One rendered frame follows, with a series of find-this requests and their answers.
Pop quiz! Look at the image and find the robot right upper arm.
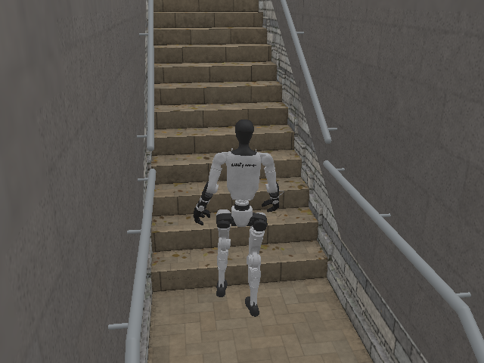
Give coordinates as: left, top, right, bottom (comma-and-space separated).
259, 152, 278, 193

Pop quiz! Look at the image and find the robot left upper arm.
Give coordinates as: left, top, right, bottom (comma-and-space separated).
206, 152, 228, 194

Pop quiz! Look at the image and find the robot right forearm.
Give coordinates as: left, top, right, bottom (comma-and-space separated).
269, 182, 279, 204

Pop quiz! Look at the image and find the right robot hand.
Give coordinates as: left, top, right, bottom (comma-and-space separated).
262, 199, 279, 212

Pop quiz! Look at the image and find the robot left forearm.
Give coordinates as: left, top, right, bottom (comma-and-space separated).
196, 182, 213, 212

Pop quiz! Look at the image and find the left robot shin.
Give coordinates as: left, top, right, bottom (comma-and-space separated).
217, 237, 228, 287

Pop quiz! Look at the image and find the left robot hand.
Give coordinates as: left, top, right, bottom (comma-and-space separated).
193, 207, 210, 225

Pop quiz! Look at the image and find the right robot foot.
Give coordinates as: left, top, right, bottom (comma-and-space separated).
245, 296, 259, 317

